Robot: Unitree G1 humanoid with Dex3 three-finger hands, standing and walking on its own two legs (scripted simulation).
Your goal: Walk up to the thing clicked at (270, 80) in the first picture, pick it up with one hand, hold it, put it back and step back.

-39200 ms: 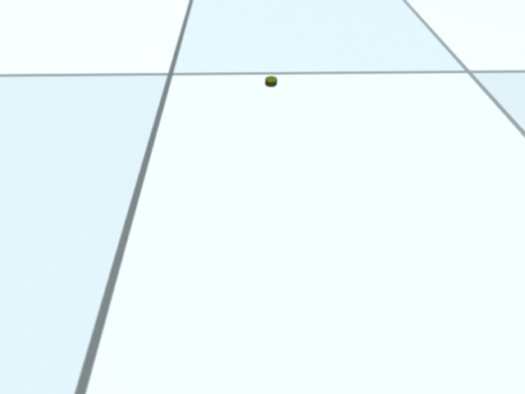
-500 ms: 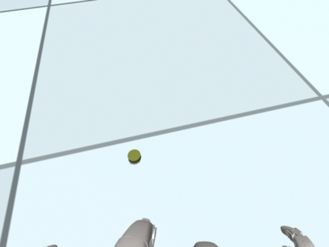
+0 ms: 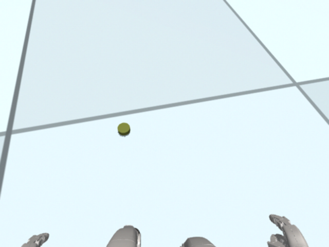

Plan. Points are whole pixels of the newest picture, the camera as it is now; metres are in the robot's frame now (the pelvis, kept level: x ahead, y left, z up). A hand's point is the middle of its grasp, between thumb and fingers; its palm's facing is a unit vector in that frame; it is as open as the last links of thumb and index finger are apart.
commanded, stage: step back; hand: left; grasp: from above
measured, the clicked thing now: (123, 129) +0.86 +0.25 -0.74
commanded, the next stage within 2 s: stand in 1.26 s
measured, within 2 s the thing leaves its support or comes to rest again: neither
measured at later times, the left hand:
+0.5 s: hand out of the picture -0.07 +0.26 -0.14, palm faces +0.12 -0.92 -0.38, open 7.4 cm
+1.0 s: hand out of the picture -0.07 +0.25 -0.14, palm faces +0.13 -0.93 -0.34, open 7.4 cm
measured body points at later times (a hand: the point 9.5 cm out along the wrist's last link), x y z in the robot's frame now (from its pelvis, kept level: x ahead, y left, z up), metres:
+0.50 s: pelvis -0.13 -0.02 +0.00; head -0.12 -0.02 +0.45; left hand -0.08 +0.31 -0.11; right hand -0.04 -0.32 -0.12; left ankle -0.13 +0.09 -0.72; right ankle -0.10 -0.15 -0.70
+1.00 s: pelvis -0.11 -0.02 +0.01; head -0.10 -0.01 +0.46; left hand -0.07 +0.30 -0.12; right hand +0.00 -0.31 -0.11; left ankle -0.12 +0.09 -0.72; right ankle -0.10 -0.15 -0.72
